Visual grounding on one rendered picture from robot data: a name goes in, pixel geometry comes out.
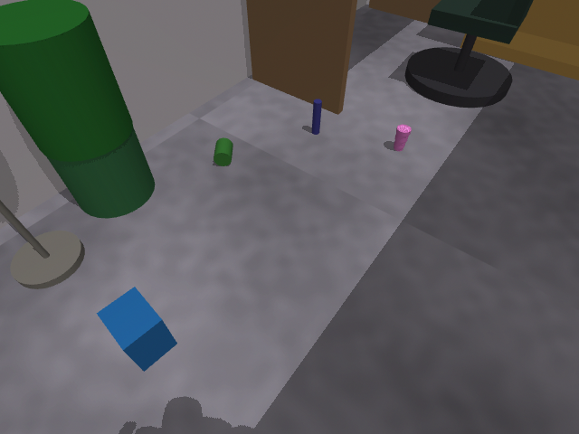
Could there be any floor lamp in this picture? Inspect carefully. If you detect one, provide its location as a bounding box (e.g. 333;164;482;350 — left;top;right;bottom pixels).
0;201;85;289

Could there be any bookshelf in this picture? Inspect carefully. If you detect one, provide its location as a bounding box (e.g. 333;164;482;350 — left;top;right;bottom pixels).
460;0;579;80

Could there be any potted plant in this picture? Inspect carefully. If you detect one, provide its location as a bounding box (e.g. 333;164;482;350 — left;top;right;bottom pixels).
0;0;155;219

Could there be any office chair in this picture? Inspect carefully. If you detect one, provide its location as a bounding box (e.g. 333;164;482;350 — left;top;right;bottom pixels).
405;0;533;108

